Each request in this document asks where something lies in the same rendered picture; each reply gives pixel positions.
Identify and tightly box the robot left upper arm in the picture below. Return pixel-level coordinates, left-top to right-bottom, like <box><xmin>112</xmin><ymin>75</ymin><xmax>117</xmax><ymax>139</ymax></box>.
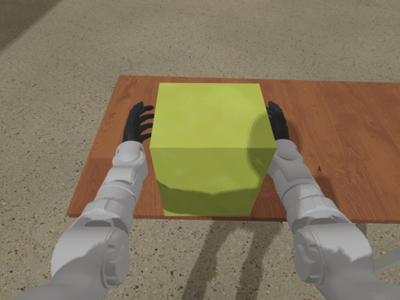
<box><xmin>11</xmin><ymin>227</ymin><xmax>130</xmax><ymax>300</ymax></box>

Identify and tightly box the robot left forearm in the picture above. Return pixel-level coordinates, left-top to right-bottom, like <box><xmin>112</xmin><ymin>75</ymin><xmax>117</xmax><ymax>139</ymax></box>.
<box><xmin>51</xmin><ymin>141</ymin><xmax>148</xmax><ymax>275</ymax></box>

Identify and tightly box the robot right upper arm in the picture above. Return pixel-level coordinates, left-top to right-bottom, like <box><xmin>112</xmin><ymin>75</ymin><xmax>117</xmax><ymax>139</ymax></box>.
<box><xmin>293</xmin><ymin>222</ymin><xmax>400</xmax><ymax>300</ymax></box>

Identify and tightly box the carton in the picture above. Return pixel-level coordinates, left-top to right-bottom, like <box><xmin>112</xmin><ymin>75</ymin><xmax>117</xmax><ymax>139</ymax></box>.
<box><xmin>149</xmin><ymin>82</ymin><xmax>277</xmax><ymax>216</ymax></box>

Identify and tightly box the robot right forearm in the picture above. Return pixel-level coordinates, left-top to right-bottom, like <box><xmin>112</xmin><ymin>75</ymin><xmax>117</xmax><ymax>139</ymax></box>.
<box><xmin>267</xmin><ymin>139</ymin><xmax>374</xmax><ymax>264</ymax></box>

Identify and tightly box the table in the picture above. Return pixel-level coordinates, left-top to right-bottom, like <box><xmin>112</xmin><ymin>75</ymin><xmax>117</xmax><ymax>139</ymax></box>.
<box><xmin>66</xmin><ymin>75</ymin><xmax>400</xmax><ymax>275</ymax></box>

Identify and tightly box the left robot hand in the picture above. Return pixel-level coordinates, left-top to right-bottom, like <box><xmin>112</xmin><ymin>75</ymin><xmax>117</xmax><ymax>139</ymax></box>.
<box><xmin>122</xmin><ymin>101</ymin><xmax>154</xmax><ymax>144</ymax></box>

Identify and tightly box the right robot hand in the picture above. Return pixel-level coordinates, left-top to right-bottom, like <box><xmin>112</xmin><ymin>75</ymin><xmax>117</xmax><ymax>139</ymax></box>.
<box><xmin>266</xmin><ymin>101</ymin><xmax>290</xmax><ymax>140</ymax></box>

